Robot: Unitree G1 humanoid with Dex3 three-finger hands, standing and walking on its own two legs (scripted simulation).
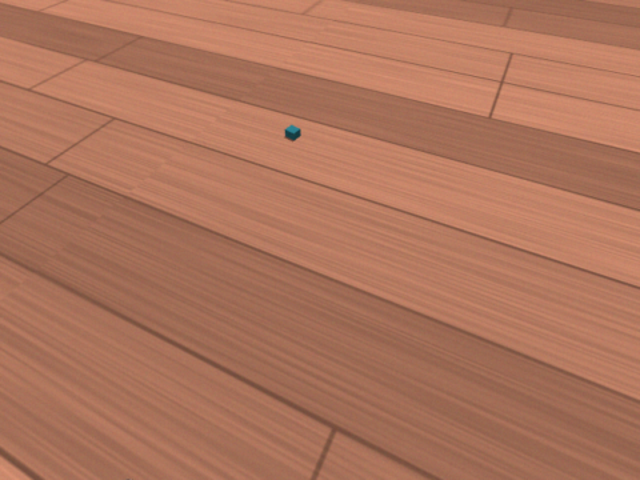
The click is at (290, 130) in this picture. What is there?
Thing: small box
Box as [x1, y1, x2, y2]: [285, 125, 300, 139]
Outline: 291,125 285,129 285,135 292,139 295,139 300,135 299,128
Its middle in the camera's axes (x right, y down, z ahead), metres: -0.14 -0.57 +2.13
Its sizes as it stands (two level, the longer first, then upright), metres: 0.065 0.057 0.044
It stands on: the floor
